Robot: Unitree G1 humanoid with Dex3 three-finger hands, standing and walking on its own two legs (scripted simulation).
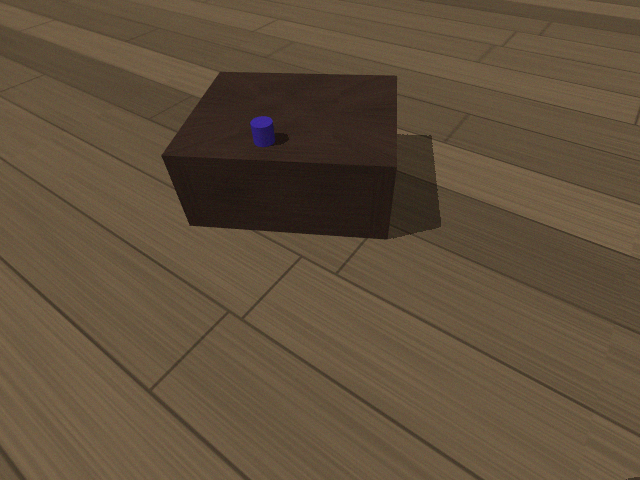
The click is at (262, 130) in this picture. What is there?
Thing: squat round
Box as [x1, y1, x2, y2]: [250, 116, 274, 146]
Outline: 256,117 252,119 250,122 254,143 258,146 270,145 274,142 272,120 266,116
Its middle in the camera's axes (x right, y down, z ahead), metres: -0.23 -0.44 +1.53
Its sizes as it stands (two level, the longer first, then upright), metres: 0.087 0.087 0.085
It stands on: a support 0.39 m high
